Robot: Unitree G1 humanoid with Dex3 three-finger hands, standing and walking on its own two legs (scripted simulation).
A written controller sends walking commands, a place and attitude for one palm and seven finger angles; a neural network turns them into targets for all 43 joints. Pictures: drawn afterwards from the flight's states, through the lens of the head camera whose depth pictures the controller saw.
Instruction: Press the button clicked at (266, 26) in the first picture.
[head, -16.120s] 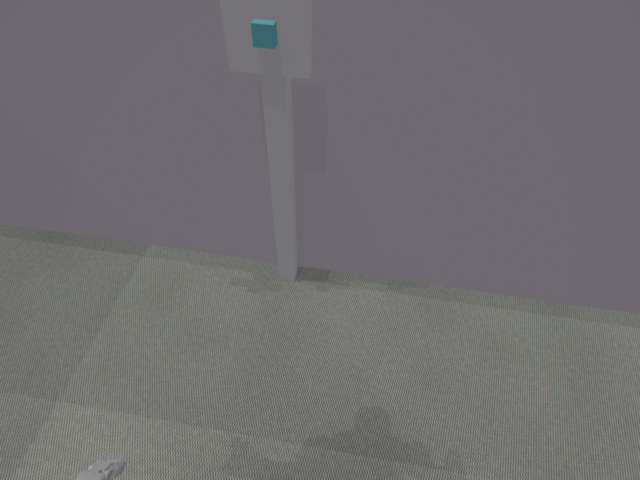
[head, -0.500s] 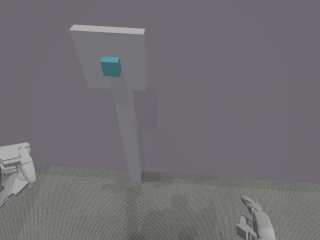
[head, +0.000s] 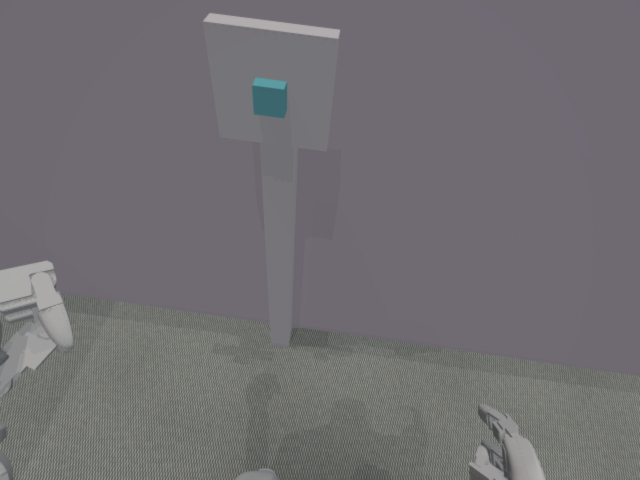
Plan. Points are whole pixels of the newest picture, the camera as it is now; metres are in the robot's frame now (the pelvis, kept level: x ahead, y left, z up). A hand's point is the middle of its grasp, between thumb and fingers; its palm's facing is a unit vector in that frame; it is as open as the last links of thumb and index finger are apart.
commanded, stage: step back with the hand held close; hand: left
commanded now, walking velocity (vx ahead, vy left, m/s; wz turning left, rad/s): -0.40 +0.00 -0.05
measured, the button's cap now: (270, 96) +0.59 +0.13 +0.17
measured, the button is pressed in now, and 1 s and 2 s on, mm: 0 0 0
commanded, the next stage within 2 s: stop stepping back and stand still in 0.24 s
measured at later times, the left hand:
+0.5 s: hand (46, 448) +0.11 +0.20 +0.19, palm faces +0.25 -0.86 -0.45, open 3.1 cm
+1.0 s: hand out of the picture +0.07 +0.23 +0.18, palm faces +0.37 -0.84 -0.40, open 3.1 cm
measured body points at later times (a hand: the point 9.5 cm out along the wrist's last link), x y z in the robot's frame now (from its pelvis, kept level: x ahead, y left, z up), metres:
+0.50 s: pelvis -0.09 -0.02 +0.01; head -0.09 +0.00 +0.46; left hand +0.09 +0.25 +0.21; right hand +0.04 -0.27 -0.06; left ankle -0.05 +0.08 -0.72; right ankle -0.16 -0.13 -0.72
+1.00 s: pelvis -0.13 -0.01 +0.01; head -0.15 +0.00 +0.46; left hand +0.04 +0.27 +0.20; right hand +0.01 -0.25 -0.06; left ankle -0.09 +0.09 -0.72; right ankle -0.17 -0.13 -0.72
